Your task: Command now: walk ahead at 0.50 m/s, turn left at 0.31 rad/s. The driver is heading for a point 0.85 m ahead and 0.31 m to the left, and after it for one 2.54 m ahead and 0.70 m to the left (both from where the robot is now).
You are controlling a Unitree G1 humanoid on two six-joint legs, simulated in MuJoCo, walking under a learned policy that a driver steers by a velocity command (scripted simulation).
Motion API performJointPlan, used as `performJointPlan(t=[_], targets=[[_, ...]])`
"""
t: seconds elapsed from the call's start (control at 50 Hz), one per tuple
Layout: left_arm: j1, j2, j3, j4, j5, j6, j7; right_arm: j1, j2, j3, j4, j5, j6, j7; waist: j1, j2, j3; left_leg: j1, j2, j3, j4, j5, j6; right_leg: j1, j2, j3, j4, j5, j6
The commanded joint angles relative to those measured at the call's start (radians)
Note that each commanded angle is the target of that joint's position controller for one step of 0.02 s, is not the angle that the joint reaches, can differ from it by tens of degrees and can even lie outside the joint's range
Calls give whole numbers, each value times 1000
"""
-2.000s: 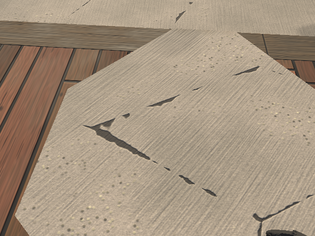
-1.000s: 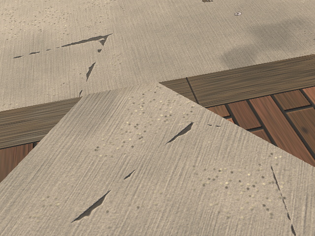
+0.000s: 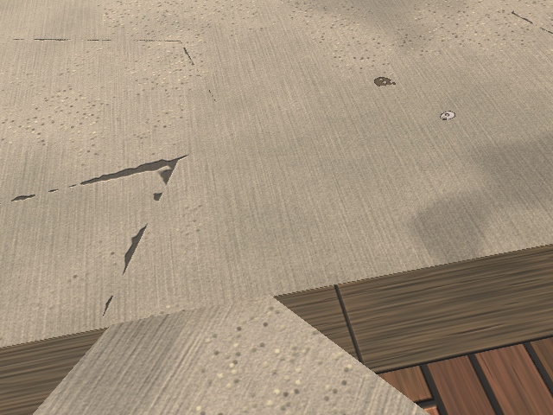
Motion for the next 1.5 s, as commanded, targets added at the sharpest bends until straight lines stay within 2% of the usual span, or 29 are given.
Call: performJointPlan(t=[0.02, 0.1, 0.12, 0.14, 0.18, 0.22, 0.24, 0.26, 0.3, 0.38, 0.56, 0.62, 0.66, 0.68, 0.7, 0.74, 0.8, 0.86, 1.0, 1.12, 1.16, 1.2, 1.22, 1.24, 1.26, 1.32, 1.44, 1.46, 1.5], targets=[[-11, 157, 29, -43, -5, -14, 12, -90, -27, 3, -72, 2, -7, 13, 4, -89, 64, 43, -22, 28, -107, 113, 7, -57, -268, 45, -114, 212, -116], [30, 167, 35, -20, -14, 10, 15, -168, -27, 9, -127, 4, -6, 37, 23, -84, 94, -14, -41, 51, -179, 17, 39, 111, -325, 2, -41, 303, -98], [127, 28, -24, 15, 137, -24, -42, -28, -18, 28, -73, -139, -5, 47, -18, -126, 62, -18, -23, -8, -189, 9, 64, 227, -384, 48, -60, 303, -155], [116, 55, -10, 18, 120, -33, -58, -25, -38, 13, -76, -140, -5, 49, -21, -131, 91, -54, -38, 2, -188, -86, 73, 303, -389, 28, -31, 336, -156], [73, 166, 13, -13, 82, -29, -57, -85, -75, 3, -108, -94, -18, 48, -39, -83, 58, 109, -128, 119, -222, -157, 105, 266, -350, -43, 60, 547, -138], [96, 201, 13, -19, 105, -21, -54, 55, -125, -17, -86, -55, -44, 33, -102, -90, -60, 506, -218, 146, -161, -58, 158, 79, -274, -134, 335, 846, -80], [196, 95, -22, -44, 113, -31, -54, 270, -149, -21, -44, -44, -45, 18, -118, 65, -308, 1017, -82, -153, -114, -36, 309, -297, -171, -135, 635, 570, 4], [136, 117, -24, -50, 114, -37, -90, 558, -185, -24, 41, -62, -23, 15, -244, 123, -417, 1281, 99, -578, -344, -84, 434, -532, 0, -44, 940, -260, 70], [-161, 94, -34, -136, 53, -46, -84, 521, -214, -55, 73, -78, -68, 6, -285, 32, -50, 1085, 108, -537, -433, -156, 307, -886, -77, 223, 1171, -309, 15], [-95, 36, -48, -154, 103, -22, -14, 211, -2, 24, 3, -72, -73, 32, -45, -4, 9, 496, 47, -360, -559, -99, 309, -537, -172, 210, 968, -200, -8], [-343, 67, -71, -238, 54, 14, -23, 351, -118, -25, -9, -88, -75, 104, -119, 14, 52, 369, -1, -290, -508, -19, 262, -367, -101, 85, 376, 215, 76], [-363, 128, -51, -241, 39, -7, -8, 347, -118, -30, -11, -88, -63, 96, -85, 9, 39, 515, 13, -341, -424, 69, 208, -318, -91, 88, 278, 197, 16], [-70, 199, -20, -167, 15, -38, 7, 298, -57, -10, -45, -100, -71, 92, 45, -69, -162, 389, -126, -264, -119, 126, 91, 138, -182, 150, 361, 288, -135], [143, 248, -15, -135, 28, -39, 5, 463, 87, 26, -67, -117, -89, 82, 31, -331, -441, 154, -311, -151, 203, -414, -3, 575, -449, 532, 301, 468, -412], [216, 189, -29, -91, 52, -30, -5, 372, 30, 12, -73, -95, -85, 84, 86, -295, -355, -129, -283, -120, 468, -658, -2, 596, -531, 812, 126, 75, -394], [-10, 104, -38, -139, 34, -30, 8, 249, -35, -3, -55, -86, -65, 42, 25, -108, 10, -154, -114, -78, 512, -420, 48, 132, -441, 544, 17, -262, -202], [-82, 4, -66, -156, 38, -26, 38, 216, 46, 24, -56, -121, -47, 38, -32, -94, -15, 35, -20, -61, 380, -342, 45, -15, -384, 313, -75, 57, -178], [-59, 47, -40, -132, 56, -51, 52, 131, 41, 32, -93, -87, -43, 66, -19, -83, 5, 20, 1, -25, 220, -260, 18, -7, -343, 114, -114, 206, -177], [2, 93, -25, -83, 99, -64, -10, 79, 5, 38, -149, -92, -9, 93, -61, -114, 49, 131, -7, -6, 112, 45, 47, -86, -354, -97, -66, 453, -168], [35, 187, 6, -76, 72, -46, -1, 11, -70, 3, -204, -86, -31, 68, -56, -138, 76, 205, -97, 98, -34, -261, 75, 70, -365, -145, 118, 652, -116], [76, 235, 21, -56, 78, -24, -28, 167, -132, -35, -161, -58, -61, 45, -125, -109, 7, 567, -204, 168, -171, -118, 115, -56, -312, -184, 416, 713, -89], [218, -2, -50, -86, 123, -39, -96, 559, -198, -45, -63, -82, -62, -5, -177, 149, -411, 1322, 163, -485, -273, 57, 468, -612, -53, -45, 999, -460, 38], [-129, 45, -34, -188, 42, -49, -116, 643, -158, -48, -17, -108, -78, -9, -315, 50, -115, 1161, 177, -544, -431, -53, 362, -866, -41, 132, 1089, -430, -12], [-218, 59, -24, -219, 26, -54, -97, 539, -152, -48, -9, -83, -90, -6, -251, 51, 31, 943, 196, -449, -455, -113, 310, -891, -118, 157, 1090, -331, -32], [-182, 109, -6, -206, 43, -48, -69, 445, -84, -24, -19, -57, -85, 3, -181, 32, 22, 768, 196, -371, -453, -109, 304, -767, -171, 157, 1104, -292, -37], [-59, -20, -39, -162, 103, -9, -59, 265, 74, 48, -64, -82, -52, 1, -30, -21, 63, 401, 138, -152, -506, -181, 219, -572, -211, 213, 961, -35, -78], [-204, 20, -35, -218, 65, -2, -86, 359, 7, 67, -29, -131, -73, -11, -80, 2, 62, 308, 59, 79, -407, -239, 178, -452, -152, 128, 483, 620, -19], [-310, 79, -9, -263, -87, 10, -68, 280, -115, 5, -37, 44, -70, -45, -73, 5, 110, 262, 49, 71, -356, -151, 139, -457, -94, 168, 400, 614, -19], [-392, 55, -20, -292, -67, 20, -74, 364, -89, 9, -3, 34, -63, -64, -114, -37, 85, 386, 78, 100, -242, -169, 113, -507, -88, 145, 340, 655, -20]])
Velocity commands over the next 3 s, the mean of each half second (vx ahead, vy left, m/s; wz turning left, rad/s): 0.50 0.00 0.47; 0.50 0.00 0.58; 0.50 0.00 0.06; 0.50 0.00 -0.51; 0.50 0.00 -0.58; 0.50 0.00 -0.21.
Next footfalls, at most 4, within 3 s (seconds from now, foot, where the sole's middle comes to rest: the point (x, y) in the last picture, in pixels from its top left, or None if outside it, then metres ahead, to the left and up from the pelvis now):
0.22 left None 0.30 0.17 -0.78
0.66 right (294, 365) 0.63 0.03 -0.78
1.16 left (155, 340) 0.68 0.40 -0.78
1.64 right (175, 242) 1.09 0.44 -0.90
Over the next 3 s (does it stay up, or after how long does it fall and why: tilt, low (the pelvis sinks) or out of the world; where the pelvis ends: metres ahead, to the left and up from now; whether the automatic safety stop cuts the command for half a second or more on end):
stays up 1.58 0.56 -0.13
